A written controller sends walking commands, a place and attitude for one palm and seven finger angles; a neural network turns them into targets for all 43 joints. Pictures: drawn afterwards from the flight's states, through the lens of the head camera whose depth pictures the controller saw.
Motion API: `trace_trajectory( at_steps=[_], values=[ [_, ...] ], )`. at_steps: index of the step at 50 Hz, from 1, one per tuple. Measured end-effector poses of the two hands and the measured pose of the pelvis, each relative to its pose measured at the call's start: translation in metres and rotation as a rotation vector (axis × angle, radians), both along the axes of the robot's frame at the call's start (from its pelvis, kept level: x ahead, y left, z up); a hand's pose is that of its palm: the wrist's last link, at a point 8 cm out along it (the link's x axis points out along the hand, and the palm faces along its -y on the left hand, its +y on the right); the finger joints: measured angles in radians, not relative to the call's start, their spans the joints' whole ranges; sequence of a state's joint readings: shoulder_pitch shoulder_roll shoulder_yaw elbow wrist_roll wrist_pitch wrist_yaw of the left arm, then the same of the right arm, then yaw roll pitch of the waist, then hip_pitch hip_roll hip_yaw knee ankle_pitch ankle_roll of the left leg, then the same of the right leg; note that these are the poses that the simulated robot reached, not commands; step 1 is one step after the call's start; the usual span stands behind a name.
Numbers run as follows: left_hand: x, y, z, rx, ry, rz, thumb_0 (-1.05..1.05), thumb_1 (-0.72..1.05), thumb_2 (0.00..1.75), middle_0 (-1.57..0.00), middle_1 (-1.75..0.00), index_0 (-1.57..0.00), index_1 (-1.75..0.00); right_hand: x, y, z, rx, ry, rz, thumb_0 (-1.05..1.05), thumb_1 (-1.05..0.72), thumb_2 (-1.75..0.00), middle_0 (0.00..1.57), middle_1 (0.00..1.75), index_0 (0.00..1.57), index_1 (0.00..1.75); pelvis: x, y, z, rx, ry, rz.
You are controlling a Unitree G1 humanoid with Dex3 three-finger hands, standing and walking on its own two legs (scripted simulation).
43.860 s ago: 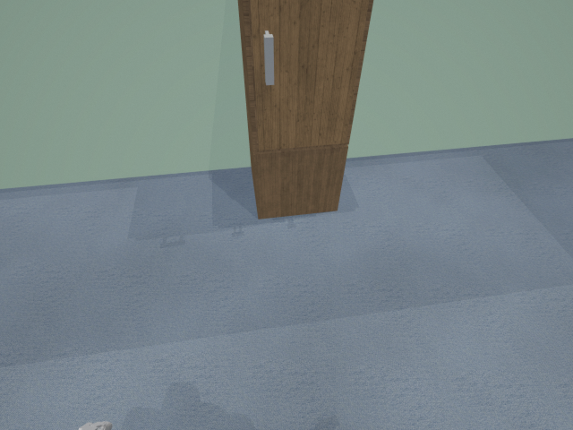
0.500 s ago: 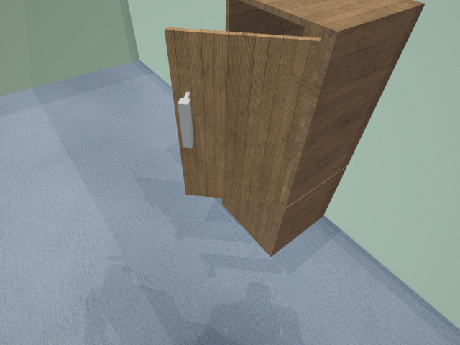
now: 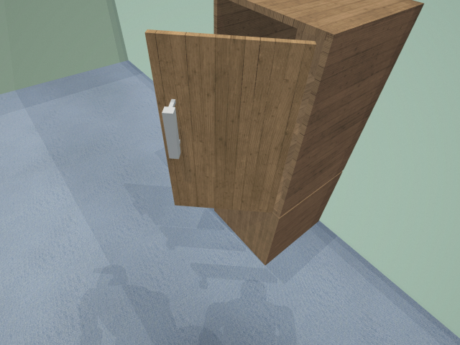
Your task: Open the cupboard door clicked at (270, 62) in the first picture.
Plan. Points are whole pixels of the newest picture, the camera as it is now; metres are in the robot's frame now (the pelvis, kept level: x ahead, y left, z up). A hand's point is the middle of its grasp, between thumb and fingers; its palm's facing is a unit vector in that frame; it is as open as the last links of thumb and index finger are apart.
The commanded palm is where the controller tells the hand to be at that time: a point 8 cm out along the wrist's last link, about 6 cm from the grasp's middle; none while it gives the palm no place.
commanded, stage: shuffle to correct the standing spot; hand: left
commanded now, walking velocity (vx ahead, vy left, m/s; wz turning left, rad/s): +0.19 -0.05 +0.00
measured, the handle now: (173, 129) +0.60 +0.19 +0.03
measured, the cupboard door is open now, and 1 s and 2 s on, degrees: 47 47 47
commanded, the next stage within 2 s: come to a stop and stand still in 0.08 s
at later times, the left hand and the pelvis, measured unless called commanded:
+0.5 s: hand out of the picture +0.07 +0.15 -0.19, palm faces +0.04 -0.99 -0.13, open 7.4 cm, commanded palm none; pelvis +0.10 +0.01 +0.00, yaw -3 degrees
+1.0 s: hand out of the picture +0.08 +0.15 -0.17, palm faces +0.03 -0.99 -0.17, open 7.4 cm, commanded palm none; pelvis +0.07 -0.01 +0.00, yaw -1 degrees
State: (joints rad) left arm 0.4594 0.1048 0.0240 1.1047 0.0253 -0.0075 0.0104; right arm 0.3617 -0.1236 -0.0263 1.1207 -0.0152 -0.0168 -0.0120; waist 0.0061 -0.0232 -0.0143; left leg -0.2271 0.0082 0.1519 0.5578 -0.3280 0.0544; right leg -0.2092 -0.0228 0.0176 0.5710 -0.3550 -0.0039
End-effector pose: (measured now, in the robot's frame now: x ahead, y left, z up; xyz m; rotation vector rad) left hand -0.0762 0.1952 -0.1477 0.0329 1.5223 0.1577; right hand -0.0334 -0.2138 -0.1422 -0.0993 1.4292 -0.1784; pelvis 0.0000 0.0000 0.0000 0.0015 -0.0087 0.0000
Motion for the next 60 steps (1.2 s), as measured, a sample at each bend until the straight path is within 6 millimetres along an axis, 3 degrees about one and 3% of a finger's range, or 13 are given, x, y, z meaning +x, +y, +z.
trace_trajectory(
  at_steps=[3, 10, 16, 21, 27, 32, 36, 39, 45, 52, 56, 60],
  values=[
    [0.015, -0.003, 0.001, 0.001, 0.016, -0.017, 0.00, 0.90, 0.90, -0.20, -0.30, -0.20, -0.30, 0.006, 0.000, -0.003, 0.006, 0.003, -0.025, 0.00, -0.91, -0.90, 0.20, 0.30, 0.20, 0.30, 0.013, -0.003, -0.001, 0.007, 0.003, -0.021],
    [0.079, -0.010, 0.001, 0.043, -0.094, -0.004, 0.00, 0.90, 0.90, -0.20, -0.30, -0.20, -0.30, 0.025, -0.007, -0.010, 0.034, 0.077, -0.014, 0.00, -0.91, -0.90, 0.20, 0.30, 0.20, 0.30, 0.047, -0.017, -0.005, -0.017, 0.004, 0.004],
    [0.101, -0.015, 0.005, 0.029, -0.085, 0.023, 0.00, 0.90, 0.90, -0.20, -0.30, -0.20, -0.30, 0.098, -0.012, -0.002, -0.008, 0.021, 0.053, 0.02, -0.93, -0.90, 0.20, 0.30, 0.20, 0.30, 0.073, -0.010, 0.003, -0.024, 0.002, 0.012],
    [0.115, -0.008, -0.010, -0.014, -0.009, -0.003, 0.00, 0.90, 0.90, -0.20, -0.30, -0.20, -0.30, 0.152, -0.016, 0.001, -0.076, -0.088, 0.037, 0.03, -0.95, -0.90, 0.19, 0.30, 0.20, 0.30, 0.095, 0.006, -0.006, -0.023, -0.015, -0.019],
    [0.154, 0.019, -0.008, 0.033, -0.041, -0.065, 0.00, 0.90, 0.90, -0.20, -0.30, -0.20, -0.30, 0.182, -0.004, 0.009, -0.075, -0.177, 0.032, 0.01, -0.93, -0.90, 0.19, 0.30, 0.20, 0.30, 0.091, 0.009, -0.001, -0.009, -0.004, -0.049],
    [0.189, 0.038, 0.004, 0.102, -0.161, -0.102, 0.00, 0.90, 0.90, -0.20, -0.30, -0.20, -0.30, 0.177, -0.012, 0.010, -0.063, -0.204, 0.023, 0.00, -0.93, -0.90, 0.20, 0.30, 0.20, 0.30, 0.074, 0.002, 0.002, -0.016, 0.005, -0.052],
    [0.201, 0.039, 0.015, 0.149, -0.261, -0.109, 0.00, 0.91, 0.90, -0.20, -0.30, -0.20, -0.30, 0.161, -0.025, 0.001, -0.036, -0.189, 0.029, 0.00, -0.92, -0.90, 0.20, 0.30, 0.20, 0.30, 0.064, -0.009, -0.001, -0.009, 0.004, -0.037],
    [0.191, 0.032, 0.018, 0.166, -0.276, -0.110, 0.00, 0.91, 0.90, -0.20, -0.30, -0.20, -0.30, 0.145, -0.034, -0.004, -0.012, -0.154, 0.020, 0.00, -0.92, -0.90, 0.20, 0.30, 0.20, 0.30, 0.062, -0.018, -0.003, 0.004, -0.001, -0.028],
    [0.167, 0.016, 0.019, 0.111, -0.209, -0.097, 0.00, 0.90, 0.90, -0.20, -0.30, -0.20, -0.30, 0.115, -0.042, 0.005, -0.020, -0.092, 0.005, 0.00, -0.91, -0.90, 0.19, 0.30, 0.20, 0.30, 0.069, -0.020, 0.007, -0.006, -0.001, -0.031],
    [0.150, 0.007, 0.003, 0.042, -0.128, -0.061, 0.00, 0.90, 0.90, -0.20, -0.30, -0.20, -0.30, 0.087, -0.028, 0.009, -0.042, 0.015, 0.019, 0.00, -0.91, -0.90, 0.19, 0.30, 0.20, 0.30, 0.076, -0.013, 0.007, -0.007, -0.006, -0.020],
    [0.145, 0.010, 0.001, 0.040, -0.114, -0.095, 0.01, 0.90, 0.90, -0.20, -0.30, -0.20, -0.30, 0.088, -0.017, 0.008, -0.029, 0.007, 0.023, 0.01, -0.91, -0.90, 0.19, 0.30, 0.20, 0.30, 0.077, -0.008, 0.004, -0.013, 0.012, -0.014],
    [0.148, 0.022, -0.001, 0.061, -0.117, -0.108, 0.01, 0.90, 0.90, -0.20, -0.30, -0.20, -0.30, 0.103, -0.007, 0.005, -0.030, -0.055, 0.013, 0.01, -0.91, -0.90, 0.19, 0.30, 0.20, 0.30, 0.081, -0.001, 0.000, -0.017, 0.015, -0.016]
  ],
)
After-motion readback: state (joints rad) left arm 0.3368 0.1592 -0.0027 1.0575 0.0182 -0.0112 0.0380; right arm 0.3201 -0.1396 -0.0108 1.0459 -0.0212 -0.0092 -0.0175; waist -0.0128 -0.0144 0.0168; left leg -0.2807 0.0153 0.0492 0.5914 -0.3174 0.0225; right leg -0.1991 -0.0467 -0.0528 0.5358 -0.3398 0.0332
